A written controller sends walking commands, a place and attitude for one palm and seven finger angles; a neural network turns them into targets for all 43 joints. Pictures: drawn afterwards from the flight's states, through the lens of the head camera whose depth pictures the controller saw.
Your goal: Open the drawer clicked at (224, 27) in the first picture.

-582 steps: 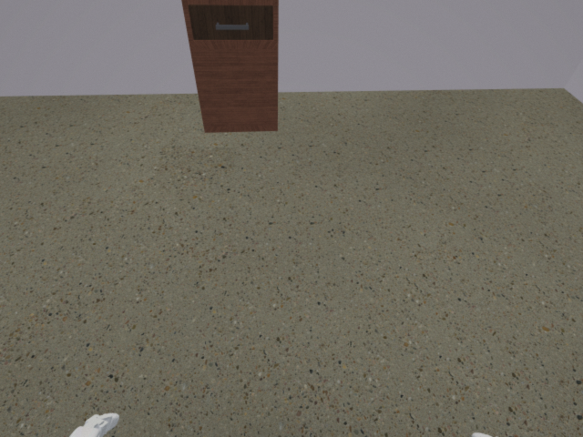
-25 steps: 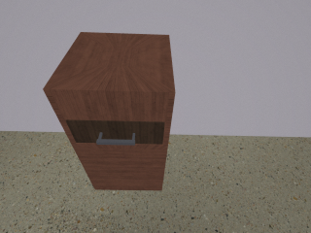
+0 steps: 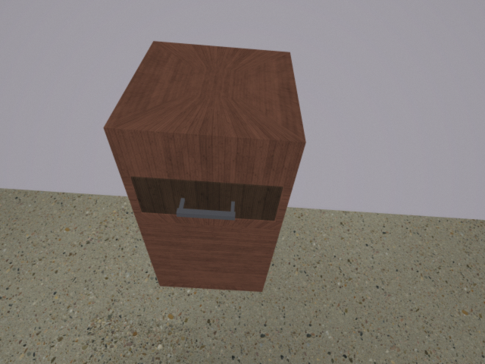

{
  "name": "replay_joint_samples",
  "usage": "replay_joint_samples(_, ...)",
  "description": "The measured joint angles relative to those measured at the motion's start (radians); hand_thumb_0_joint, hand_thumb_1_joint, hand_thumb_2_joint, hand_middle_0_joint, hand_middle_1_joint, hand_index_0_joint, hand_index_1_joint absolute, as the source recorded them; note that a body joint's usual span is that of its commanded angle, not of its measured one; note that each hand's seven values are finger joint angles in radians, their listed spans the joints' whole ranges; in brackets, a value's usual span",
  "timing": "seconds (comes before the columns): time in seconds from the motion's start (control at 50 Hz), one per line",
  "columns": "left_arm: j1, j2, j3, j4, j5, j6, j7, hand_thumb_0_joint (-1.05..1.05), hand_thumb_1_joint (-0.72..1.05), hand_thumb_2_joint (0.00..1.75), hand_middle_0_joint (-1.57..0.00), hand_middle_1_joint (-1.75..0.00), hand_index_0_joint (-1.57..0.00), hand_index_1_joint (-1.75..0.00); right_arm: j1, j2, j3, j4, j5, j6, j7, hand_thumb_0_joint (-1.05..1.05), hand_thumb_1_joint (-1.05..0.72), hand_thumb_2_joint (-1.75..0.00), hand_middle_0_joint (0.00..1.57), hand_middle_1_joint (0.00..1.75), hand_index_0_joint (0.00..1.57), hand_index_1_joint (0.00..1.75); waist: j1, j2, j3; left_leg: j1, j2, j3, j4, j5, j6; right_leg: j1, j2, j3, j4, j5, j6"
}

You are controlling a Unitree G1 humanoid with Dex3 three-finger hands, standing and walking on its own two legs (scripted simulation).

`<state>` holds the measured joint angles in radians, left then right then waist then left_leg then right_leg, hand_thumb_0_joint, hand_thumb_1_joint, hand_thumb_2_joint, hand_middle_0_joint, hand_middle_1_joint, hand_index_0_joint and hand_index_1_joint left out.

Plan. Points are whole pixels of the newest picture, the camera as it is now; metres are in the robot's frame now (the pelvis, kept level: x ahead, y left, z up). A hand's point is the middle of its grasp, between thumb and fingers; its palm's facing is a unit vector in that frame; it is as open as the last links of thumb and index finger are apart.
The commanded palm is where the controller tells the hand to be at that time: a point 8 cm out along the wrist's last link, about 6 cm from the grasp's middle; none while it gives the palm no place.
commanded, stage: shuffle to correct the standing spot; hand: left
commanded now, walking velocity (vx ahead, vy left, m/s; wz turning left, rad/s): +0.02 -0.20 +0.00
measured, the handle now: (206, 208) +0.52 +0.12 -0.16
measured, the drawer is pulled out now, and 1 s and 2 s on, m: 0.00 0.00 0.00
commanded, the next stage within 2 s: come to a stop and stand still in 0.48 s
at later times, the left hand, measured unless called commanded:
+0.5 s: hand out of the picture +0.04 +0.12 -0.17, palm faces -0.04 -0.99 -0.15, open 7.3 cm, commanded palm none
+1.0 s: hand out of the picture +0.01 +0.06 -0.19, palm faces +0.08 -0.98 -0.16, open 7.3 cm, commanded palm none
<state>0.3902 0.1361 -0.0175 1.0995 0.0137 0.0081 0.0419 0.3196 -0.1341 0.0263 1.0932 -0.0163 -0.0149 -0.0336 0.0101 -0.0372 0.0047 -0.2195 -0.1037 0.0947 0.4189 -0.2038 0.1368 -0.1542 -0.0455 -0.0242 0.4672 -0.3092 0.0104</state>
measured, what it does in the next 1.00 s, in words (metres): steps to the right: right foot, then left foot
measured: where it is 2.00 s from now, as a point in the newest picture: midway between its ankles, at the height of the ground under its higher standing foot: outside the picture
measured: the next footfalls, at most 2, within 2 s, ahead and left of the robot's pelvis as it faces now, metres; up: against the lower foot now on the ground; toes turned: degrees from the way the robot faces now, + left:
right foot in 0.60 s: +0.03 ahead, -0.21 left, +0.00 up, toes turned -3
left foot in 0.84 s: +0.09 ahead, -0.01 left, +0.00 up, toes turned -12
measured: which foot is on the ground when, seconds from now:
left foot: down 0.00-0.60, up 0.62-0.82, down 0.84-1.00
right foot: down 0.00-0.02, up 0.04-0.58, down 0.60-1.00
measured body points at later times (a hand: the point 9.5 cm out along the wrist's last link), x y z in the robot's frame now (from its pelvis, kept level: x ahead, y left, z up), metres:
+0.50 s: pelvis -0.01 -0.05 +0.01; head +0.00 -0.03 +0.46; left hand +0.04 +0.17 -0.16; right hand -0.07 -0.28 -0.14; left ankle +0.02 +0.03 -0.74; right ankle -0.01 -0.21 -0.70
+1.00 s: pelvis +0.02 -0.10 -0.01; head +0.04 -0.09 +0.44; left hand +0.00 +0.11 -0.17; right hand +0.07 -0.34 -0.15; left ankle +0.04 -0.02 -0.74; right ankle -0.01 -0.21 -0.74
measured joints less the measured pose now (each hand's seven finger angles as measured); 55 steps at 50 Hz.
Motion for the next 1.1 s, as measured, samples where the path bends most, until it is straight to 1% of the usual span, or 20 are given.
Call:
replay_joint_samples(0.06,0.005,0.000,0.004,0.002,0.005,0.014,-0.005,0.01,0.91,0.90,-0.20,-0.30,-0.20,-0.30,-0.005,0.007,-0.006,0.001,-0.002,0.001,-0.007,0.00,-0.91,-0.90,0.20,0.30,0.20,0.30,-0.002,-0.010,-0.002,-0.001,-0.002,0.012,-0.012,0.006,0.004,-0.042,0.004,0.016,0.073,-0.061,-0.016)
replay_joint_samples(0.12,-0.002,0.000,0.012,-0.004,0.013,0.029,-0.013,0.01,0.91,0.90,-0.20,-0.30,-0.20,-0.30,-0.007,0.010,-0.012,0.000,-0.005,0.001,-0.015,0.00,-0.91,-0.90,0.20,0.30,0.20,0.30,-0.009,-0.011,0.002,-0.002,0.007,0.017,-0.023,0.015,0.006,-0.119,0.016,0.023,0.226,-0.104,-0.017)
replay_joint_samples(0.18,-0.019,0.002,0.024,-0.016,0.017,0.037,-0.020,0.01,0.91,0.90,-0.20,-0.30,-0.20,-0.30,-0.002,0.009,-0.017,0.003,-0.008,0.000,-0.019,0.00,-0.91,-0.90,0.20,0.30,0.20,0.30,-0.016,-0.008,0.004,-0.002,0.021,0.014,-0.030,0.024,0.002,-0.190,0.019,0.022,0.351,-0.087,-0.010)
replay_joint_samples(0.26,-0.048,0.007,0.038,-0.038,0.019,0.046,-0.027,0.01,0.91,0.90,-0.20,-0.30,-0.20,-0.30,0.012,0.006,-0.024,0.007,-0.011,0.002,-0.019,0.00,-0.91,-0.90,0.20,0.30,0.20,0.30,-0.022,-0.008,0.000,-0.001,0.040,0.011,-0.038,0.033,-0.010,-0.254,0.006,0.020,0.424,-0.041,0.002)
replay_joint_samples(0.34,-0.082,0.017,0.048,-0.057,0.024,0.055,-0.029,0.01,0.92,0.90,-0.20,-0.30,-0.20,-0.30,0.027,0.004,-0.032,0.006,-0.015,0.003,-0.016,0.00,-0.91,-0.90,0.20,0.30,0.20,0.30,-0.034,-0.005,-0.005,-0.006,0.061,0.004,-0.041,0.039,-0.025,-0.279,-0.008,0.020,0.409,-0.018,0.009)
replay_joint_samples(0.44,-0.119,0.039,0.059,-0.082,0.019,0.060,-0.037,0.02,0.93,0.90,-0.20,-0.30,-0.20,-0.30,0.045,-0.001,-0.043,0.002,-0.022,0.010,-0.008,0.00,-0.91,-0.90,0.20,0.30,0.20,0.30,-0.056,0.007,-0.012,-0.030,0.090,-0.013,-0.029,0.040,-0.051,-0.265,-0.013,0.010,0.327,-0.033,0.005)
replay_joint_samples(0.52,-0.141,0.040,0.061,-0.108,0.016,0.053,-0.043,0.01,0.92,0.90,-0.20,-0.30,-0.20,-0.30,0.054,-0.013,-0.055,0.000,-0.028,0.021,-0.001,0.00,-0.90,-0.90,0.20,0.30,0.20,0.30,-0.069,0.027,-0.020,-0.056,0.113,-0.029,-0.009,0.033,-0.076,-0.211,0.001,-0.005,0.213,-0.065,-0.003)
replay_joint_samples(0.56,-0.145,0.039,0.061,-0.120,0.014,0.044,-0.045,0.01,0.92,0.90,-0.20,-0.30,-0.20,-0.30,0.061,-0.020,-0.061,0.000,-0.027,0.027,0.001,0.00,-0.90,-0.90,0.20,0.30,0.20,0.30,-0.070,0.032,-0.024,-0.073,0.124,-0.037,0.019,0.019,-0.094,-0.152,0.015,-0.015,0.100,-0.036,-0.006)
replay_joint_samples(0.6,-0.140,0.043,0.059,-0.132,0.013,0.028,-0.041,0.01,0.92,0.90,-0.20,-0.30,-0.20,-0.30,0.069,-0.022,-0.065,-0.002,-0.024,0.032,0.004,0.00,-0.90,-0.90,0.20,0.30,0.20,0.30,-0.062,0.018,-0.032,-0.099,0.126,-0.035,0.077,-0.014,-0.113,-0.096,0.021,-0.014,-0.012,0.036,-0.014)
replay_joint_samples(0.62,-0.142,0.038,0.060,-0.130,0.014,0.022,-0.034,0.01,0.92,0.90,-0.20,-0.30,-0.20,-0.30,0.068,-0.026,-0.066,-0.001,-0.022,0.036,0.004,0.00,-0.90,-0.90,0.20,0.30,0.20,0.30,-0.057,0.026,-0.027,-0.115,0.136,-0.044,0.128,-0.069,-0.112,-0.095,0.033,-0.020,-0.008,0.072,-0.016)
replay_joint_samples(0.66,-0.136,0.030,0.057,-0.126,0.013,0.014,-0.021,0.01,0.93,0.90,-0.20,-0.30,-0.20,-0.30,0.070,-0.033,-0.066,0.001,-0.019,0.045,0.006,0.00,-0.91,-0.90,0.20,0.30,0.20,0.30,-0.054,0.041,-0.030,-0.163,0.142,-0.065,0.267,-0.200,-0.103,-0.082,0.049,-0.046,0.001,0.059,-0.025)
replay_joint_samples(0.72,-0.111,0.023,0.050,-0.110,0.007,-0.008,-0.004,0.01,0.95,0.90,-0.20,-0.30,-0.20,-0.30,0.061,-0.035,-0.059,0.005,-0.015,0.047,0.014,0.00,-0.91,-0.90,0.20,0.30,0.20,0.30,-0.040,0.043,-0.040,-0.195,0.137,-0.066,0.384,-0.198,-0.105,-0.040,0.065,-0.066,-0.038,0.046,-0.038)
replay_joint_samples(0.76,-0.096,0.021,0.042,-0.097,0.006,-0.021,-0.002,0.01,0.95,0.90,-0.20,-0.30,-0.20,-0.30,0.043,-0.031,-0.050,-0.001,-0.009,0.040,0.016,0.00,-0.91,-0.90,0.20,0.30,0.20,0.30,-0.029,0.037,-0.034,-0.173,0.132,-0.054,0.343,-0.190,-0.116,-0.021,0.071,-0.066,-0.052,0.047,-0.045)
replay_joint_samples(0.8,-0.083,0.018,0.035,-0.086,0.006,-0.027,-0.003,0.01,0.95,0.90,-0.20,-0.30,-0.20,-0.30,0.018,-0.022,-0.043,-0.011,-0.003,0.034,0.015,0.00,-0.91,-0.90,0.20,0.30,0.20,0.30,-0.017,0.030,-0.019,-0.132,0.122,-0.041,0.250,-0.167,-0.128,-0.013,0.072,-0.062,-0.041,0.037,-0.048)
replay_joint_samples(0.84,-0.071,0.013,0.030,-0.077,0.001,-0.025,-0.004,0.01,0.94,0.90,-0.20,-0.30,-0.20,-0.30,-0.008,-0.016,-0.036,-0.026,0.003,0.030,0.013,0.00,-0.91,-0.90,0.20,0.30,0.20,0.30,-0.008,0.029,-0.003,-0.083,0.114,-0.032,0.139,-0.081,-0.132,-0.017,0.075,-0.060,-0.006,0.013,-0.045)
replay_joint_samples(0.86,-0.068,0.012,0.030,-0.072,-0.002,-0.021,-0.005,0.01,0.94,0.90,-0.20,-0.30,-0.20,-0.30,-0.023,-0.011,-0.035,-0.030,0.005,0.028,0.011,0.00,-0.91,-0.90,0.20,0.30,0.20,0.30,-0.005,0.024,0.006,-0.070,0.109,-0.030,0.114,-0.027,-0.117,-0.021,0.072,-0.059,0.019,-0.003,-0.043)
replay_joint_samples(0.9,-0.064,0.011,0.032,-0.067,-0.004,-0.008,-0.002,0.01,0.93,0.90,-0.20,-0.30,-0.20,-0.30,-0.051,-0.009,-0.036,-0.036,0.002,0.035,0.001,0.01,-0.93,-0.90,0.20,0.30,0.20,0.30,0.008,0.003,0.020,-0.060,0.095,-0.017,0.122,-0.034,-0.091,-0.025,0.056,-0.048,0.053,-0.026,-0.037)
replay_joint_samples(0.94,-0.060,0.008,0.033,-0.068,-0.003,0.002,0.002,0.01,0.93,0.90,-0.21,-0.30,-0.20,-0.30,-0.072,-0.018,-0.037,-0.053,0.003,0.038,0.001,0.01,-0.94,-0.90,0.20,0.30,0.20,0.30,0.018,-0.002,0.028,-0.062,0.090,-0.009,0.132,-0.056,-0.079,-0.032,0.050,-0.040,0.069,-0.034,-0.031)
replay_joint_samples(1.02,-0.069,0.004,0.029,-0.077,-0.001,0.009,0.004,0.01,0.92,0.90,-0.21,-0.30,-0.20,-0.30,-0.116,-0.034,-0.039,-0.085,0.003,0.041,0.003,0.01,-0.93,-0.90,0.20,0.30,0.20,0.30,0.028,0.007,0.051,-0.074,0.084,-0.006,0.135,-0.053,-0.071,-0.049,0.043,-0.038,0.082,-0.031,-0.026)
replay_joint_samples(1.1,-0.074,0.004,0.024,-0.083,0.003,0.001,0.010,0.01,0.91,0.90,-0.21,-0.30,-0.20,-0.30,-0.144,-0.042,-0.039,-0.110,0.004,0.039,0.008,0.00,-0.92,-0.90,0.20,0.30,0.20,0.30,0.027,0.030,0.058,-0.092,0.087,-0.010,0.140,-0.041,-0.070,-0.060,0.045,-0.044,0.077,-0.016,-0.024)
